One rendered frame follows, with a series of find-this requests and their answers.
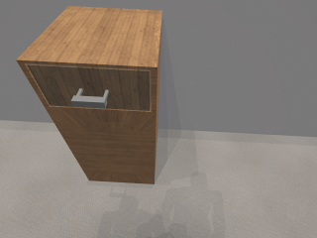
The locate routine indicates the drawer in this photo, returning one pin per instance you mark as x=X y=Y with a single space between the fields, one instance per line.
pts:
x=129 y=89

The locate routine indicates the handle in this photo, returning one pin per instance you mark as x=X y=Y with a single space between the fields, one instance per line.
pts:
x=79 y=100

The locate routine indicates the cabinet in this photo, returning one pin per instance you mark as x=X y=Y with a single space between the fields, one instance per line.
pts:
x=114 y=145

